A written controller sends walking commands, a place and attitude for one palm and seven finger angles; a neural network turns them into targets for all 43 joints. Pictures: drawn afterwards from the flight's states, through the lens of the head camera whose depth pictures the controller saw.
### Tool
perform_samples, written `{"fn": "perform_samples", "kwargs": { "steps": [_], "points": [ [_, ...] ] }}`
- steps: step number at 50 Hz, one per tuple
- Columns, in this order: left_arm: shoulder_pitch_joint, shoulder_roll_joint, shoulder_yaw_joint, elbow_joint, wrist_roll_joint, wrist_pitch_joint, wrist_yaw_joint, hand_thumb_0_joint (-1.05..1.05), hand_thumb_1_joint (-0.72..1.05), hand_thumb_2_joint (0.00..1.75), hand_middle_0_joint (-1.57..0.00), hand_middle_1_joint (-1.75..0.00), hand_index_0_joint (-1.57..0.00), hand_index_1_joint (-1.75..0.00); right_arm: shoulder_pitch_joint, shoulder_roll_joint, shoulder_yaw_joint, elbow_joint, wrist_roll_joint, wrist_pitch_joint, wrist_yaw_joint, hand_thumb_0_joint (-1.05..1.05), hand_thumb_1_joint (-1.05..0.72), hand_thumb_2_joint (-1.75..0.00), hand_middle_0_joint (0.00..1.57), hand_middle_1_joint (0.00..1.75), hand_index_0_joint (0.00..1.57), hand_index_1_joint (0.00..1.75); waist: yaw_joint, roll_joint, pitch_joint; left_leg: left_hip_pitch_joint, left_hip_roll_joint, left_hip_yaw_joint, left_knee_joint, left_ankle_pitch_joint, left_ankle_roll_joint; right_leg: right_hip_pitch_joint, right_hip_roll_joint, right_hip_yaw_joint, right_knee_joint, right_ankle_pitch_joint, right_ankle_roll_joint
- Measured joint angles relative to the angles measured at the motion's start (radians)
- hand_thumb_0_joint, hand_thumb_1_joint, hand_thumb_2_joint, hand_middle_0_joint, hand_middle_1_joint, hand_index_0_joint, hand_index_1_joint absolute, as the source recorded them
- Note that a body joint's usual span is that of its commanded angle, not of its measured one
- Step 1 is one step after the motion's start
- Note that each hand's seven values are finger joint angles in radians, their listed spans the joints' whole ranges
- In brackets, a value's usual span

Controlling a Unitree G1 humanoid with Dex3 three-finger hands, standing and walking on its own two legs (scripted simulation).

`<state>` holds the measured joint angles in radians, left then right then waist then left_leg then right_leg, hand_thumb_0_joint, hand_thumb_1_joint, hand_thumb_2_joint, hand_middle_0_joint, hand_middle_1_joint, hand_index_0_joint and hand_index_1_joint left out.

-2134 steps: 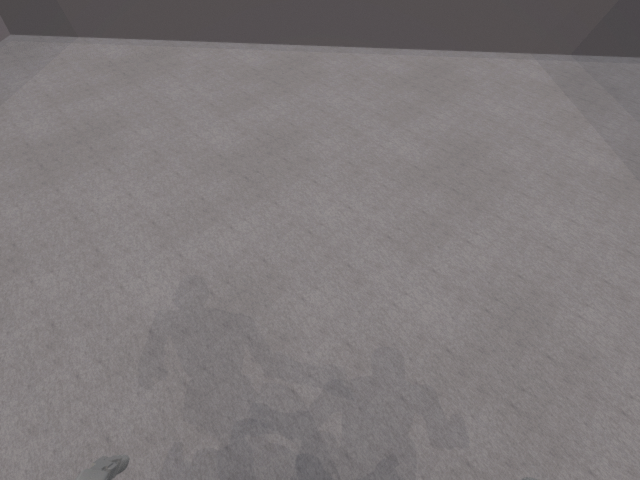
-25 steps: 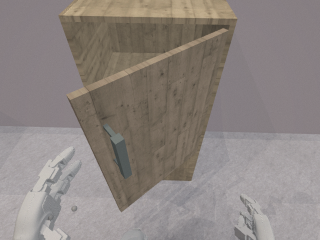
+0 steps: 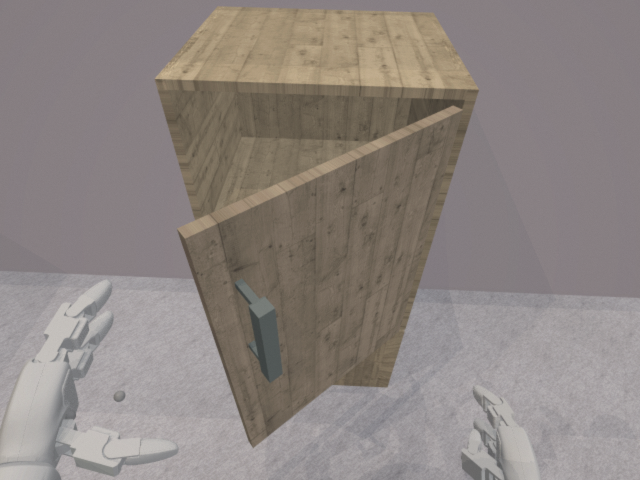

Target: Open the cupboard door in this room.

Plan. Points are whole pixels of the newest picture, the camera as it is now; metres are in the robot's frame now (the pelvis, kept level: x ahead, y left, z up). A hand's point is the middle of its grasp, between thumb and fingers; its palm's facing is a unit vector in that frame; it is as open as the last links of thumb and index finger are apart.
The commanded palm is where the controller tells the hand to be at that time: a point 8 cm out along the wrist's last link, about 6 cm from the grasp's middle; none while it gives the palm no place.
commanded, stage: draw the hand back to the body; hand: left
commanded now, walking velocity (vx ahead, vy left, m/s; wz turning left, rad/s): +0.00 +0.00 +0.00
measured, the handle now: (258, 332) +0.28 +0.12 +0.05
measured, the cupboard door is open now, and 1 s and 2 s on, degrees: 42 42 42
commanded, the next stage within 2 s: step back with the hand held close in 0.92 s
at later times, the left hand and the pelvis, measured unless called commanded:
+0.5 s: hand (85, 303) +0.22 +0.25 +0.18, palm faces +0.42 -0.81 -0.41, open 9.6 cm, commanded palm +0.17 +0.30 +0.20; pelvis +0.03 +0.00 +0.03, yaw -1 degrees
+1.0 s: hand (103, 296) +0.22 +0.23 +0.19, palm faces +0.44 -0.80 -0.40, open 7.4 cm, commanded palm +0.18 +0.27 +0.20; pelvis +0.03 -0.03 +0.04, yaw -1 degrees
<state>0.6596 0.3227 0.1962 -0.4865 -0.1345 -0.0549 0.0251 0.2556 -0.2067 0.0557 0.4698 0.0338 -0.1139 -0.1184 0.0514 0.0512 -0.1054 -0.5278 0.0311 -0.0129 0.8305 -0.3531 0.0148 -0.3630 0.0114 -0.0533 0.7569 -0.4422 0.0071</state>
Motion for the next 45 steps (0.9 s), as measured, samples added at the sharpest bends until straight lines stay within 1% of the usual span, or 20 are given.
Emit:
{"fn": "perform_samples", "kwargs": {
  "steps": [2,5,8,12,17,22,28,32,38,41,45],
  "points": [
    [0.008,0.0,-0.004,0.0,0.027,0.017,0.039,-0.01,-0.25,0.4,-0.16,-0.3,-0.16,-0.31,-0.002,0.001,0.004,0.005,-0.006,0.005,-0.003,0.01,-0.91,-0.9,0.2,0.3,0.2,0.3,0.0,0.0,0.012,0.034,-0.003,0.008,-0.036,0.012,0.003,0.031,-0.004,0.007,-0.035,0.014,0.003],
    [0.01,0.007,-0.008,-0.001,0.054,0.034,0.076,-0.01,-0.16,0.44,-0.16,-0.3,-0.17,-0.31,0.0,-0.002,0.009,0.023,-0.013,0.006,-0.004,0.01,-0.91,-0.9,0.2,0.3,0.2,0.3,0.005,-0.003,0.027,0.085,-0.011,0.018,-0.088,0.028,0.007,0.078,-0.012,0.015,-0.084,0.032,0.008],
    [-0.004,0.018,0.003,-0.003,0.067,0.038,0.096,0.0,-0.06,0.49,-0.17,-0.3,-0.17,-0.31,0.0,-0.005,0.012,0.048,-0.018,0.003,-0.004,0.01,-0.91,-0.9,0.2,0.3,0.2,0.3,0.012,-0.008,0.039,0.135,-0.018,0.026,-0.136,0.042,0.01,0.126,-0.019,0.021,-0.131,0.046,0.011],
    [-0.04,0.025,0.034,0.006,0.075,0.034,0.111,0.0,0.08,0.55,-0.17,-0.3,-0.18,-0.31,-0.008,-0.008,0.012,0.076,-0.022,0.001,0.001,0.01,-0.9,-0.9,0.2,0.3,0.2,0.3,0.017,-0.012,0.056,0.196,-0.025,0.034,-0.193,0.057,0.012,0.183,-0.026,0.028,-0.186,0.064,0.013],
    [-0.089,0.023,0.067,0.026,0.074,0.03,0.112,0.0,0.25,0.62,-0.18,-0.3,-0.18,-0.31,-0.028,-0.011,0.005,0.097,-0.028,0.004,0.013,0.01,-0.9,-0.9,0.2,0.3,0.2,0.3,0.017,-0.015,0.075,0.256,-0.031,0.044,-0.259,0.078,0.011,0.235,-0.032,0.037,-0.242,0.083,0.014],
    [-0.125,0.034,0.096,0.031,0.07,0.027,0.105,0.01,0.42,0.69,-0.19,-0.3,-0.19,-0.31,-0.042,-0.012,-0.002,0.109,-0.032,0.011,0.021,0.01,-0.91,-0.9,0.2,0.3,0.2,0.3,0.018,-0.022,0.089,0.3,-0.03,0.049,-0.312,0.096,0.005,0.273,-0.031,0.041,-0.289,0.1,0.009],
    [-0.168,0.052,0.144,0.037,0.061,0.02,0.101,0.01,0.63,0.78,-0.2,-0.3,-0.2,-0.31,-0.054,-0.019,-0.015,0.123,-0.034,0.023,0.027,0.01,-0.91,-0.9,0.2,0.3,0.2,0.3,0.022,-0.013,0.098,0.335,-0.023,0.048,-0.351,0.11,-0.005,0.307,-0.023,0.041,-0.328,0.115,0.0],
    [-0.194,0.044,0.166,0.064,0.053,0.009,0.097,0.01,0.75,0.84,-0.2,-0.3,-0.2,-0.31,-0.064,-0.022,-0.022,0.13,-0.034,0.04,0.032,0.01,-0.91,-0.9,0.2,0.3,0.2,0.3,0.02,-0.006,0.105,0.351,-0.019,0.046,-0.372,0.119,-0.012,0.319,-0.018,0.039,-0.342,0.12,-0.007],
    [-0.18,0.018,0.139,0.099,0.05,0.021,0.08,0.01,0.85,0.88,-0.2,-0.3,-0.21,-0.31,-0.065,-0.023,-0.033,0.136,-0.035,0.059,0.033,0.01,-0.91,-0.9,0.2,0.3,0.2,0.3,0.02,-0.007,0.116,0.364,-0.007,0.044,-0.393,0.13,-0.023,0.33,-0.006,0.038,-0.359,0.129,-0.018],
    [-0.171,0.02,0.128,0.089,0.052,0.022,0.078,0.02,0.87,0.89,-0.2,-0.3,-0.21,-0.31,-0.061,-0.025,-0.037,0.144,-0.037,0.055,0.028,0.01,-0.91,-0.9,0.2,0.3,0.2,0.3,0.022,-0.01,0.116,0.369,-0.002,0.04,-0.395,0.13,-0.028,0.337,0.001,0.035,-0.365,0.13,-0.024],
    [-0.168,0.03,0.134,0.071,0.053,0.011,0.081,0.02,0.88,0.89,-0.21,-0.3,-0.21,-0.31,-0.061,-0.028,-0.041,0.152,-0.037,0.049,0.024,0.01,-0.91,-0.9,0.2,0.3,0.2,0.3,0.024,-0.006,0.115,0.378,0.004,0.035,-0.396,0.129,-0.034,0.349,0.007,0.031,-0.371,0.131,-0.03]
  ]
}}
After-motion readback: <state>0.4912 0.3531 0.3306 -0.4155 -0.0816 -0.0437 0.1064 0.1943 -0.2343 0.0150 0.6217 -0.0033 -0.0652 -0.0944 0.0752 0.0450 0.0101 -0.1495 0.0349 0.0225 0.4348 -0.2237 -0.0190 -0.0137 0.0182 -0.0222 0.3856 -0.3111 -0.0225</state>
